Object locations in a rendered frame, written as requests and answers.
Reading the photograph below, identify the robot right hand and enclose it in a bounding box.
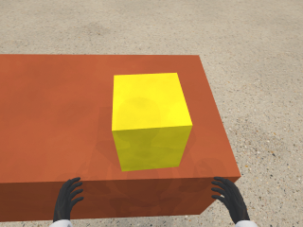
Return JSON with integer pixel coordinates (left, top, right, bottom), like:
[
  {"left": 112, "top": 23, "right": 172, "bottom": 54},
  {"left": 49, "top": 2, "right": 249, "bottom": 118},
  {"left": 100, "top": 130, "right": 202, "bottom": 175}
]
[{"left": 211, "top": 176, "right": 250, "bottom": 224}]

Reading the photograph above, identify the carton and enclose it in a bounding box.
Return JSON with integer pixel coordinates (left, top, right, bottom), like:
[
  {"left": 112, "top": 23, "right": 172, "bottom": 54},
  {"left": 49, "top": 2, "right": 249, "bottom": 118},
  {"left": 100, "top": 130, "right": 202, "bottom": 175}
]
[{"left": 112, "top": 73, "right": 193, "bottom": 172}]

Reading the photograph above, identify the pedestal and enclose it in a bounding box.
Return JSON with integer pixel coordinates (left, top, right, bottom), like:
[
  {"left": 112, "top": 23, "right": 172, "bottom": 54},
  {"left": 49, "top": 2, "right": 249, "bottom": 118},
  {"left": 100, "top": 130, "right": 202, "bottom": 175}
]
[{"left": 0, "top": 54, "right": 241, "bottom": 222}]

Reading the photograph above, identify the robot left hand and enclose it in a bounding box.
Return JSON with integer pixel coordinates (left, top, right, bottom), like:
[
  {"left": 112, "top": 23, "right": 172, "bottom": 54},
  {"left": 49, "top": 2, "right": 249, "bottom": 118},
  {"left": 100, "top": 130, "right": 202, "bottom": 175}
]
[{"left": 53, "top": 177, "right": 84, "bottom": 223}]

